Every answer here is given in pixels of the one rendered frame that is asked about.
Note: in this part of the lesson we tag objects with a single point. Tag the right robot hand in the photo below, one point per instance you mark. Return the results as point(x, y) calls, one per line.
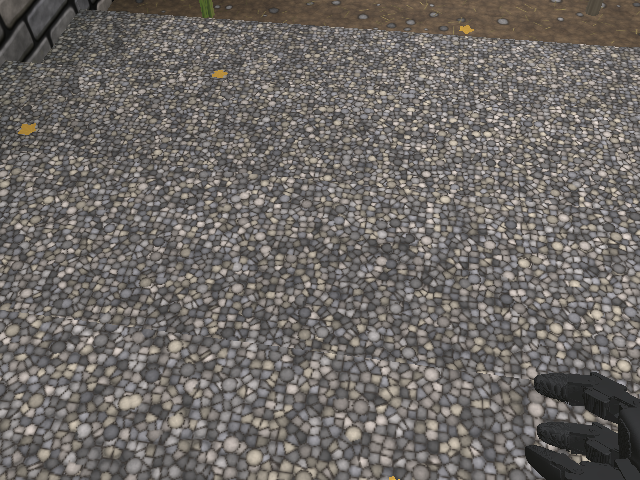
point(613, 456)

